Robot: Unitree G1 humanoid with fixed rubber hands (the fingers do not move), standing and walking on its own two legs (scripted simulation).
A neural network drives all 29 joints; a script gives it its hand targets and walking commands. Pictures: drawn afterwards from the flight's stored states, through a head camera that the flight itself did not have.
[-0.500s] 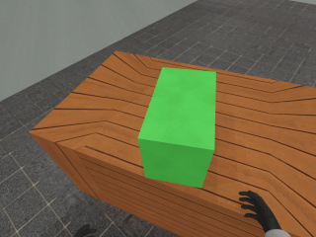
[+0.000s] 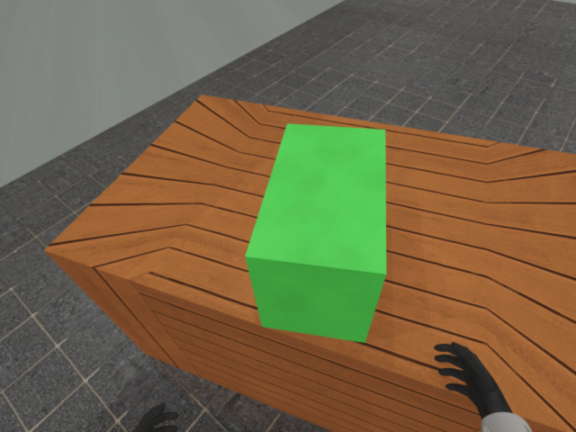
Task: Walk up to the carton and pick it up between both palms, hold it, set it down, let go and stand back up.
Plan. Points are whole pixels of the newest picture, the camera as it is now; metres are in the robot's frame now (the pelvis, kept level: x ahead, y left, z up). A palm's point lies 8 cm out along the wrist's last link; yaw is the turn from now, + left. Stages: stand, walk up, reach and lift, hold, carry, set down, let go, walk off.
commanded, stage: stand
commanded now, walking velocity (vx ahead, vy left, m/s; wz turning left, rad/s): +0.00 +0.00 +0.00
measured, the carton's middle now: (324, 227) +0.46 -0.03 -0.01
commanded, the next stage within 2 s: none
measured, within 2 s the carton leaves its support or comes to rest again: neither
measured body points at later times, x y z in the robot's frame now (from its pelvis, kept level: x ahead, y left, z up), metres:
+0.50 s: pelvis +0.01 +0.00 +0.00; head +0.02 +0.00 +0.45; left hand +0.15 +0.26 -0.10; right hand +0.19 -0.23 -0.05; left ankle +0.03 +0.14 -0.73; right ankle +0.01 -0.11 -0.73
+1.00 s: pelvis +0.01 +0.01 +0.00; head +0.02 +0.01 +0.45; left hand +0.16 +0.26 -0.10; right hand +0.19 -0.23 -0.05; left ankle +0.03 +0.14 -0.73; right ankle +0.01 -0.11 -0.73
